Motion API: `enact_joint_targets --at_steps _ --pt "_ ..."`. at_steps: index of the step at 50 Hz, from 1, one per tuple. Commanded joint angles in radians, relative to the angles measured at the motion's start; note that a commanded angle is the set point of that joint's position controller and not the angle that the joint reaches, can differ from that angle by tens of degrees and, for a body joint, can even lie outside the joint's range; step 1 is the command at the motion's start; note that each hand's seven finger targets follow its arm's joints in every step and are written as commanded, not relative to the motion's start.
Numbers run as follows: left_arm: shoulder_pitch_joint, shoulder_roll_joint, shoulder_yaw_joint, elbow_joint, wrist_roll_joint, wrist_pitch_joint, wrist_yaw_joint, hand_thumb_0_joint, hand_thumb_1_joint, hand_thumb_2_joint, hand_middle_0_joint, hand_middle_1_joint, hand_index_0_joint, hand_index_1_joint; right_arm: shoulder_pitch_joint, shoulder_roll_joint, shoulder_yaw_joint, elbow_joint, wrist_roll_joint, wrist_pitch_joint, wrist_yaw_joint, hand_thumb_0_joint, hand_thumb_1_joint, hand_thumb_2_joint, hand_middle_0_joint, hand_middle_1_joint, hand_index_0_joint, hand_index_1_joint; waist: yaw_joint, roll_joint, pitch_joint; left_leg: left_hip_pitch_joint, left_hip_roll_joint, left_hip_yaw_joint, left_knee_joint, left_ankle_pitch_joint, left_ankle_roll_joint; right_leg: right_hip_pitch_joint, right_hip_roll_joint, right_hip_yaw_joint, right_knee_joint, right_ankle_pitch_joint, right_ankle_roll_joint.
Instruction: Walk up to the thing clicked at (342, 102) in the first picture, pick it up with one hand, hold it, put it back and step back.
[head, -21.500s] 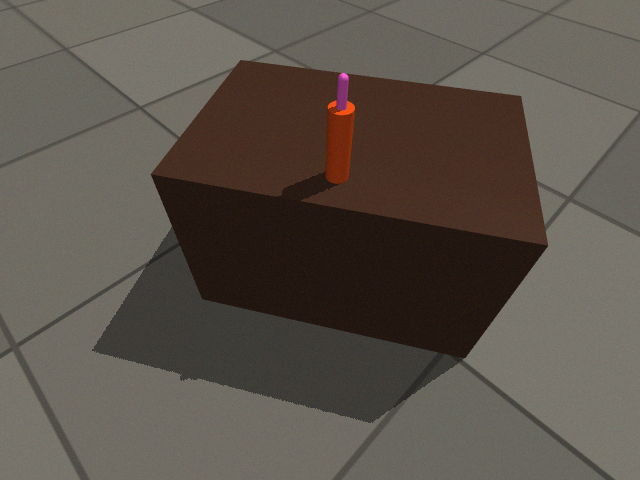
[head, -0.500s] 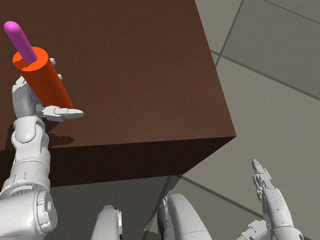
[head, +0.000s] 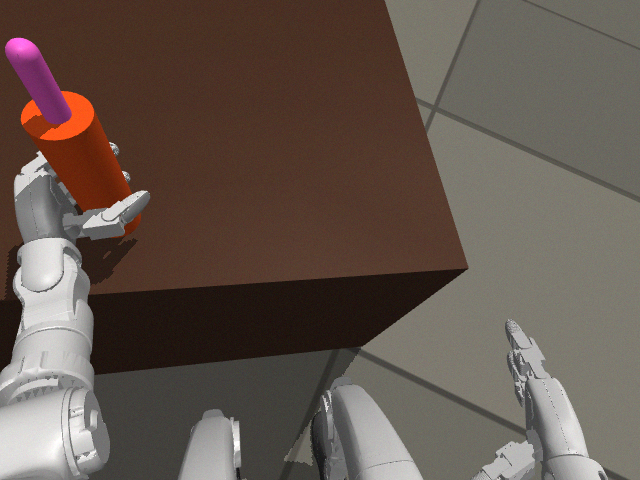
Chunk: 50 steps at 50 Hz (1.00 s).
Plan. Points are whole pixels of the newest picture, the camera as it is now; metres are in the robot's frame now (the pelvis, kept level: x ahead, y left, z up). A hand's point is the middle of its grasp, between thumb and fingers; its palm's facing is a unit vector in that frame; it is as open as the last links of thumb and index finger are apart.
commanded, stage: settle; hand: left
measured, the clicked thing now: (81, 155) +0.47 +0.20 +0.07
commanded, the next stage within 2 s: hold in 0.68 s
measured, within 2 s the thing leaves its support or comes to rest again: leaves its support in 0.22 s
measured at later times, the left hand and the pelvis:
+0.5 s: hand (91, 173) +0.46 +0.20 +0.05, palm faces +0.15 -0.99 -0.02, open 8.3 cm; pelvis +0.02 +0.00 +0.03, yaw +0 degrees
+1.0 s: hand (80, 172) +0.44 +0.20 +0.08, palm faces +0.15 -0.99 -0.02, open 8.4 cm; pelvis +0.02 +0.00 +0.04, yaw +0 degrees
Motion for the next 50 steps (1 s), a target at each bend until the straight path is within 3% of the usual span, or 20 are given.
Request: enact_joint_targets --at_steps 1,3,4,5,7,14,16,18,21,25,27,29,34,36,39,41,42,47,49,50 --pt "-0.415 0.217 -0.003 -0.304 -0.017 -0.083 -0.013 0.0 0.419 0.995 -1.148 -1.128 -1.163 -1.119 0.043 -0.171 -0.119 -0.189 0.006 -0.049 -0.021 0.0 0.536 -0.048 0.051 0.05 0.05 0.05 0.027 0.219 -0.516 0.319 -0.01 -0.003 -0.22 0.337 -0.022 0.353 0.025 -0.012 -0.118 0.224 -0.053" --pt "-0.433 0.232 0.001 -0.362 -0.023 -0.081 -0.011 0.0 0.39 1.016 -1.168 -1.159 -1.183 -1.152 0.049 -0.15 -0.1 -0.19 0.006 -0.049 -0.02 0.0 0.53 -0.05 0.05 0.05 0.05 0.05 0.041 0.23 -0.551 0.341 -0.011 0.0 -0.221 0.369 -0.021 0.388 0.024 -0.011 -0.119 0.252 -0.053" --pt "-0.4 0.241 0.025 -0.336 -0.028 -0.073 -0.01 0.0 0.366 1.012 -1.177 -1.17 -1.195 -1.161 0.059 -0.174 -0.131 -0.19 0.007 -0.045 -0.023 0.0 0.527 -0.05 0.05 0.05 0.05 0.05 0.037 0.218 -0.564 0.367 -0.008 -0.001 -0.217 0.407 -0.021 0.39 0.025 -0.012 -0.121 0.276 -0.053" --pt "-0.457 0.214 -0.012 -0.412 -0.033 -0.077 -0.014 0.0 0.35 1.017 -1.176 -1.179 -1.196 -1.168 0.067 -0.155 -0.115 -0.168 0.004 -0.045 -0.024 0.0 0.527 -0.05 0.051 0.05 0.05 0.05 0.037 0.254 -0.571 0.391 -0.007 0.0 -0.216 0.445 -0.026 0.385 0.025 -0.012 -0.116 0.3 -0.055" --pt "-0.444 0.241 0.001 -0.45 -0.033 -0.065 -0.009 0.0 0.317 1.012 -1.18 -1.181 -1.199 -1.171 0.062 -0.149 -0.103 -0.169 0.004 -0.04 -0.023 0.0 0.526 -0.05 0.05 0.05 0.05 0.05 0.059 0.273 -0.583 0.441 -0.005 -0.005 -0.224 0.504 -0.03 0.388 0.025 -0.014 -0.12 0.32 -0.057" --pt "-0.475 0.224 -0.021 -0.538 -0.051 -0.039 0.015 0.0 0.243 1.057 -1.172 -1.212 -1.19 -1.208 0.036 -0.146 -0.11 -0.148 0.009 -0.029 -0.036 0.0 0.531 -0.051 0.05 0.05 0.05 0.05 0.054 0.246 -0.567 0.469 -0.004 -0.004 -0.256 0.49 -0.025 0.438 0.022 -0.006 -0.152 0.333 -0.054" --pt "-0.405 0.232 -0.001 -0.462 -0.049 -0.02 0.018 0.0 0.257 1.077 -1.181 -1.228 -1.198 -1.224 0.075 -0.147 -0.113 -0.101 0.011 -0.02 -0.04 0.0 0.529 -0.052 0.05 0.05 0.05 0.05 0.051 0.195 -0.525 0.433 -0.009 0.007 -0.255 0.478 -0.013 0.476 0.018 0.002 -0.172 0.352 -0.048" --pt "-0.454 0.202 -0.029 -0.51 -0.057 -0.021 0.012 0.0 0.267 1.088 -1.192 -1.24 -1.209 -1.236 0.034 -0.119 -0.086 -0.129 0.017 -0.023 -0.038 0.0 0.533 -0.051 0.05 0.05 0.05 0.05 0.052 0.181 -0.538 0.414 -0.014 0.014 -0.262 0.455 -0.006 0.523 0.013 0.009 -0.183 0.364 -0.043" --pt "-0.374 0.212 -0.005 -0.4 -0.052 0.003 0.008 0.0 0.228 1.091 -1.195 -1.252 -1.216 -1.245 0.04 -0.153 -0.119 -0.088 0.016 -0.014 -0.041 0.0 0.535 -0.05 0.051 0.05 0.05 0.05 0.067 0.161 -0.5 0.415 -0.011 0.016 -0.275 0.484 -0.008 0.52 0.01 0.006 -0.191 0.378 -0.046" --pt "-0.465 0.184 -0.048 -0.46 -0.057 -0.005 -0.012 0.0 0.244 1.123 -1.222 -1.288 -1.248 -1.278 0.0 -0.121 -0.089 -0.095 0.023 -0.016 -0.036 0.0 0.543 -0.047 0.05 0.05 0.05 0.05 0.074 0.183 -0.51 0.463 -0.006 0.009 -0.3 0.488 -0.017 0.509 0.014 -0.002 -0.208 0.356 -0.049" --pt "-0.398 0.22 -0.001 -0.384 -0.064 0.005 -0.012 0.0 0.211 1.128 -1.231 -1.302 -1.258 -1.291 0.011 -0.142 -0.103 -0.078 0.022 -0.01 -0.037 0.0 0.541 -0.047 0.051 0.05 0.05 0.05 0.079 0.163 -0.498 0.45 -0.004 0.009 -0.305 0.501 -0.014 0.53 0.014 -0.005 -0.212 0.367 -0.048" --pt "-0.444 0.193 -0.031 -0.429 -0.067 -0.003 -0.017 0.0 0.229 1.153 -1.228 -1.311 -1.254 -1.302 0.002 -0.129 -0.091 -0.077 0.024 -0.013 -0.036 0.0 0.547 -0.047 0.05 0.05 0.05 0.05 0.076 0.161 -0.502 0.46 -0.006 0.011 -0.31 0.484 -0.012 0.535 0.014 0.0 -0.218 0.361 -0.046" --pt "-0.425 0.232 -0.009 -0.427 -0.067 0.0 -0.016 0.0 0.249 1.172 -1.26 -1.338 -1.288 -1.329 -0.009 -0.147 -0.101 -0.067 0.027 -0.012 -0.039 0.0 0.545 -0.046 0.05 0.05 0.05 0.05 0.088 0.16 -0.495 0.488 -0.004 0.008 -0.335 0.483 -0.016 0.541 0.014 -0.002 -0.233 0.346 -0.048" --pt "-0.479 0.186 -0.047 -0.496 -0.077 -0.007 -0.018 0.0 0.256 1.191 -1.268 -1.354 -1.295 -1.345 -0.007 -0.122 -0.085 -0.065 0.026 -0.017 -0.039 0.0 0.547 -0.046 0.05 0.05 0.05 0.05 0.082 0.195 -0.494 0.503 -0.004 0.007 -0.343 0.466 -0.019 0.536 0.014 -0.004 -0.24 0.329 -0.05" --pt "-0.425 0.238 -0.008 -0.443 -0.072 0.005 -0.012 0.0 0.223 1.183 -1.257 -1.349 -1.286 -1.339 -0.007 -0.136 -0.092 -0.058 0.029 -0.015 -0.043 0.0 0.547 -0.046 0.05 0.05 0.05 0.05 0.09 0.17 -0.476 0.497 -0.004 0.008 -0.352 0.457 -0.018 0.547 0.013 -0.002 -0.252 0.322 -0.049" --pt "-0.467 0.2 -0.046 -0.522 -0.077 0.0 -0.018 0.0 0.245 1.15 -1.202 -1.328 -1.241 -1.307 -0.004 -0.129 -0.093 -0.033 0.028 -0.018 -0.043 0.0 0.545 -0.048 0.05 0.05 0.05 0.05 0.09 0.209 -0.489 0.539 -0.001 0.005 -0.36 0.477 -0.023 0.523 0.013 -0.005 -0.252 0.324 -0.051" --pt "-0.407 0.213 -0.029 -0.473 -0.074 0.014 -0.015 0.0 0.24 1.151 -1.199 -1.326 -1.236 -1.307 0.025 -0.162 -0.122 -0.036 0.027 -0.014 -0.048 0.0 0.537 -0.05 0.05 0.05 0.05 0.05 0.079 0.19 -0.507 0.557 0.002 0.005 -0.353 0.496 -0.019 0.531 0.014 -0.004 -0.257 0.336 -0.05" --pt "-0.36 0.189 -0.038 -0.522 -0.079 0.039 0.0 0.0 0.173 1.152 -1.223 -1.346 -1.263 -1.325 -0.018 -0.137 -0.102 -0.071 0.034 -0.016 -0.049 0.0 0.539 -0.048 0.05 0.05 0.05 0.05 0.107 0.156 -0.498 0.541 -0.006 0.015 -0.373 0.491 -0.014 0.608 0.009 0.001 -0.283 0.361 -0.046" --pt "-0.419 0.143 -0.092 -0.613 -0.077 0.036 0.0 0.0 0.206 1.176 -1.223 -1.36 -1.266 -1.338 -0.012 -0.093 -0.07 -0.054 0.034 -0.02 -0.051 0.0 0.549 -0.045 0.05 0.05 0.05 0.05 0.106 0.179 -0.497 0.552 -0.007 0.022 -0.382 0.498 -0.018 0.618 0.009 0.0 -0.288 0.377 -0.046" --pt "-0.412 0.17 -0.08 -0.634 -0.074 0.043 0.007 0.0 0.208 1.18 -1.24 -1.37 -1.282 -1.349 -0.007 -0.115 -0.092 -0.047 0.037 -0.017 -0.056 0.0 0.544 -0.046 0.05 0.05 0.05 0.05 0.108 0.19 -0.518 0.573 -0.01 0.025 -0.383 0.49 -0.016 0.625 0.008 0.005 -0.293 0.373 -0.044"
